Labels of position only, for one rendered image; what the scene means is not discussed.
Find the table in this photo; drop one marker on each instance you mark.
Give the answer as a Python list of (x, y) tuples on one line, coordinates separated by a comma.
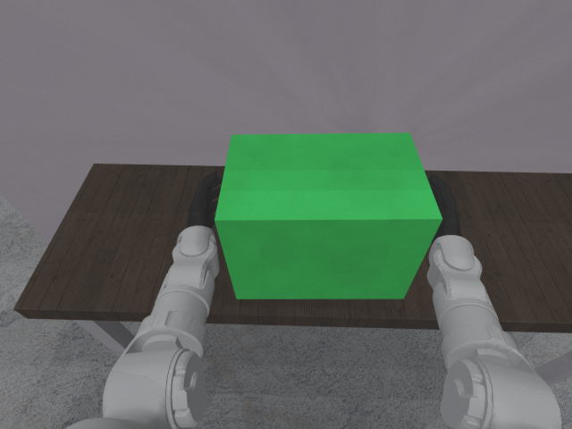
[(109, 256)]

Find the left robot forearm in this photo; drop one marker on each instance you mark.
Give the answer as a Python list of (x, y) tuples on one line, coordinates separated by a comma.
[(183, 303)]

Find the carton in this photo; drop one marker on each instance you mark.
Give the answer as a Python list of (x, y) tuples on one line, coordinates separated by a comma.
[(324, 216)]

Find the robot left upper arm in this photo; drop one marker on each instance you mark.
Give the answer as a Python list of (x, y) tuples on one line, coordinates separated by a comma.
[(159, 389)]

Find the robot left hand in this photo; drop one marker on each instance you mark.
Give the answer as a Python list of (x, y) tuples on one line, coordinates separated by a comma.
[(201, 209)]

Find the robot right upper arm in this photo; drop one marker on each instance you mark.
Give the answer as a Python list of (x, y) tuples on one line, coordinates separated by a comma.
[(480, 394)]

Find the right robot forearm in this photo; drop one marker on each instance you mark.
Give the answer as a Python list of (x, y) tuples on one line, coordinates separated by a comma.
[(469, 324)]

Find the robot right hand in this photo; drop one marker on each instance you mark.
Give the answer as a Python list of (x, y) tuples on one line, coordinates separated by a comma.
[(447, 207)]

